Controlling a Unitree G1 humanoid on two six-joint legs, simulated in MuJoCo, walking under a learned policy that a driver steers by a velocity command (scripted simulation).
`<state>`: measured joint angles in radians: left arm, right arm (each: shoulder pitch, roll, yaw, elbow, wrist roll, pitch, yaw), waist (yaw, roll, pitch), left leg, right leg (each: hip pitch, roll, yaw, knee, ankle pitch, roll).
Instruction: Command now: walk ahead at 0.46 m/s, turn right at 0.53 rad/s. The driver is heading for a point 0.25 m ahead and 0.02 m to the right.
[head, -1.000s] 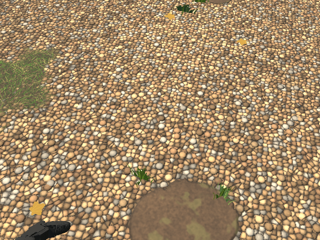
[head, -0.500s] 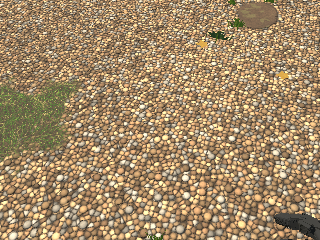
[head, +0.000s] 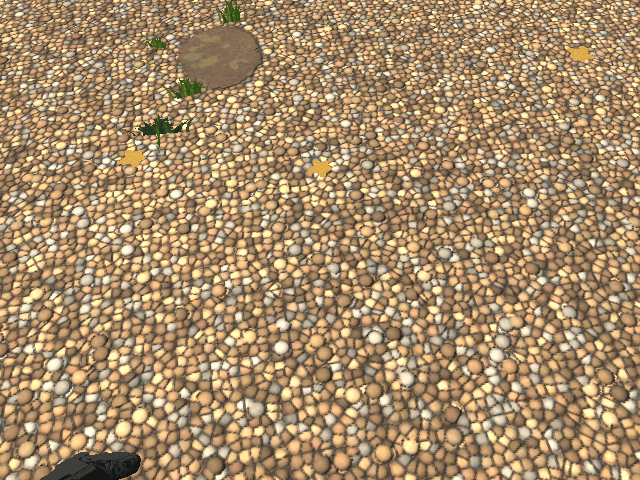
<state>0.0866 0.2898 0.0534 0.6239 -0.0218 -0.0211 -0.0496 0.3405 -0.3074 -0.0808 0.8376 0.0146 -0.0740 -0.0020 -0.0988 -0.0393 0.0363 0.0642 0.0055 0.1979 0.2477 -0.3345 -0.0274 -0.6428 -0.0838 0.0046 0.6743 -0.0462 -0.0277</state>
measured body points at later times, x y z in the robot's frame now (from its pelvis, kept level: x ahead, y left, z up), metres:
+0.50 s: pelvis +0.18 -0.03 +0.00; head +0.20 -0.03 +0.45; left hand +0.34 +0.21 -0.11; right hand +0.29 -0.31 -0.11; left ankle +0.25 +0.11 -0.73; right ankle +0.17 -0.12 -0.73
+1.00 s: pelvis +0.22 -0.01 +0.00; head +0.23 -0.01 +0.45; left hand +0.32 +0.25 -0.13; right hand +0.31 -0.28 -0.13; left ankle +0.25 +0.11 -0.73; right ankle +0.17 -0.12 -0.73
